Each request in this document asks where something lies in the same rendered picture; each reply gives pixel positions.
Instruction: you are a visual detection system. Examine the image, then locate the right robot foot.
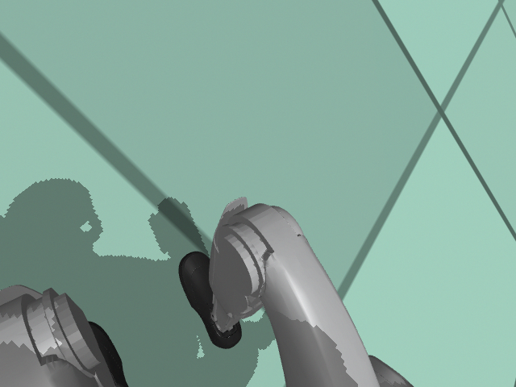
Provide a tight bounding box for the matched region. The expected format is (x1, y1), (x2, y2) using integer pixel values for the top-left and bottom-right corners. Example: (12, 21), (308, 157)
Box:
(179, 252), (242, 349)

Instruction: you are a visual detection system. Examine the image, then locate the right robot hand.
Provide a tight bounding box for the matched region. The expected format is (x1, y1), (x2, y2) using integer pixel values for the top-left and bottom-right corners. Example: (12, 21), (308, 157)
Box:
(368, 356), (413, 387)

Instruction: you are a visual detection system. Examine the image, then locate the left robot foot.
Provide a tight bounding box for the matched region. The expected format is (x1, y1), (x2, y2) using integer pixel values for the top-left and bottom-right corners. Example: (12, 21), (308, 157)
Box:
(88, 321), (128, 387)

